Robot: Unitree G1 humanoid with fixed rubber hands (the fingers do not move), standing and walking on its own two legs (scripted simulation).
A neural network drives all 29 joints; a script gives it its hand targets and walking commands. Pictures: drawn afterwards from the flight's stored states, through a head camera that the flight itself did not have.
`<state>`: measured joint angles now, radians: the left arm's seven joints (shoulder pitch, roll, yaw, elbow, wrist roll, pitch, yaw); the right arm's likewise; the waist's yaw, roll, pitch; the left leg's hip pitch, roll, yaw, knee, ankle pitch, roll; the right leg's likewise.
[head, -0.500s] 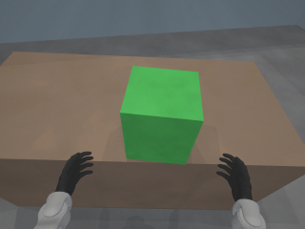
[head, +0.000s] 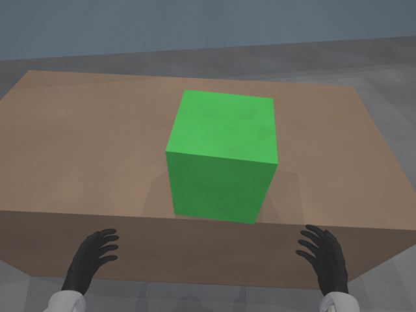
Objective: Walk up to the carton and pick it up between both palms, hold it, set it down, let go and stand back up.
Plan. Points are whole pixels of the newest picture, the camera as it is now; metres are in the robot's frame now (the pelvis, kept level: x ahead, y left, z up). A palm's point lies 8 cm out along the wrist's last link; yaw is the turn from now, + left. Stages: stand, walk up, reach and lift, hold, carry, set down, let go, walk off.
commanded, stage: set down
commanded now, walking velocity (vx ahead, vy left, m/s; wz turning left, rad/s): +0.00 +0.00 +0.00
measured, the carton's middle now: (220, 159) +0.46 -0.03 +0.00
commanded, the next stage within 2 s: let go in 1.50 s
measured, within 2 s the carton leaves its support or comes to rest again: neither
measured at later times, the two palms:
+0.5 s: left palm (81, 280) +0.19 +0.24 -0.03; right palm (328, 284) +0.17 -0.21 -0.02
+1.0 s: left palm (89, 292) +0.18 +0.23 -0.05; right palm (329, 290) +0.17 -0.22 -0.05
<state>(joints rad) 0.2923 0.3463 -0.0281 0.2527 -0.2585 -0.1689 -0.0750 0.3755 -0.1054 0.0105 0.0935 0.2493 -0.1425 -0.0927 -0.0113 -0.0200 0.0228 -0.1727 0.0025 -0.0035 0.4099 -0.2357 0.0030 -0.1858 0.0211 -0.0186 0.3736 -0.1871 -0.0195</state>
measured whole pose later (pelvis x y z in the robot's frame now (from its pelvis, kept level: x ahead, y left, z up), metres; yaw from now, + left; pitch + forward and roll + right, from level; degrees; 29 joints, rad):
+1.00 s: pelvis +0.01 +0.00 +0.00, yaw +0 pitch +0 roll +0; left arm 0.28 0.29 -0.03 0.36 -0.16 0.00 -0.02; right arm 0.26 -0.18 0.01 0.49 0.17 -0.20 0.01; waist -0.01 -0.02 0.03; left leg -0.16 0.00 0.00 0.39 -0.24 0.00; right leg -0.18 0.02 -0.02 0.37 -0.20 -0.02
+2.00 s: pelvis +0.01 -0.01 +0.00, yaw +0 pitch +0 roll +0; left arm 0.21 0.24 -0.03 0.49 -0.08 0.10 0.02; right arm 0.16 -0.21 0.01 0.74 0.12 -0.21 0.06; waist 0.00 -0.02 0.05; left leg -0.15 0.00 0.00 0.39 -0.24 0.00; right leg -0.18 0.02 -0.02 0.38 -0.20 -0.02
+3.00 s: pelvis -0.01 +0.00 +0.00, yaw +0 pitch -2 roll +0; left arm 0.21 0.42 -0.02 0.93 -0.02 -0.02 -0.01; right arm 0.17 -0.40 0.01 1.00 0.07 -0.03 0.01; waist 0.00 -0.02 0.00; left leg -0.15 0.00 0.00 0.41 -0.23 0.00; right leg -0.17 0.02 -0.02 0.38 -0.18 -0.02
